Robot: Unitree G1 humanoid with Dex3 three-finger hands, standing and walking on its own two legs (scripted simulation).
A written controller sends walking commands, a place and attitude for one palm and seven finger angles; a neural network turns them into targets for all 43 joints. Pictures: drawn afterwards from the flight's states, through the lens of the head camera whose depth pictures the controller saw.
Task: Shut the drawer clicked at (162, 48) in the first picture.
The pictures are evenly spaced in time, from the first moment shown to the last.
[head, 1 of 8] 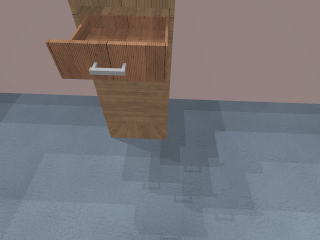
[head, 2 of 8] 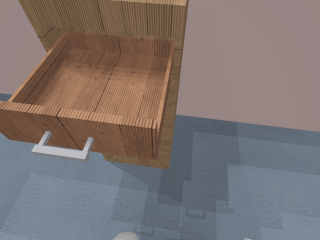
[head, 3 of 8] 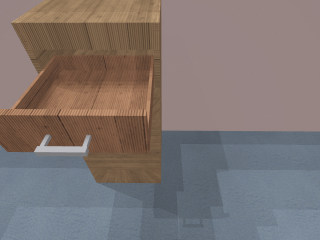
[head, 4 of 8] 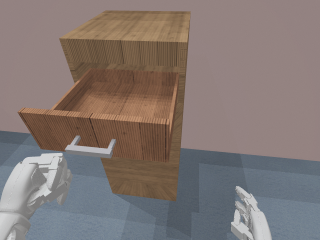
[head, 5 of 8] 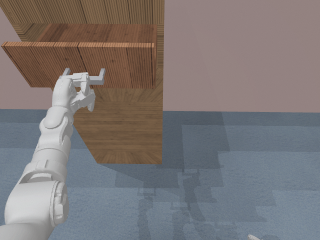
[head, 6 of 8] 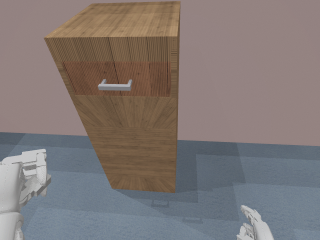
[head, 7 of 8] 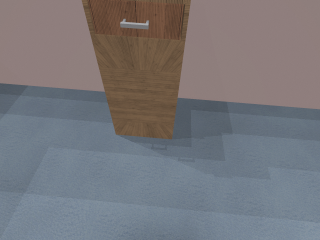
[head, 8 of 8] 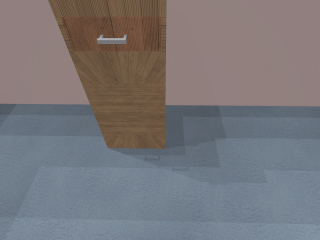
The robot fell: no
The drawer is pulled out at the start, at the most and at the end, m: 0.30 0.30 0.00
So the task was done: yes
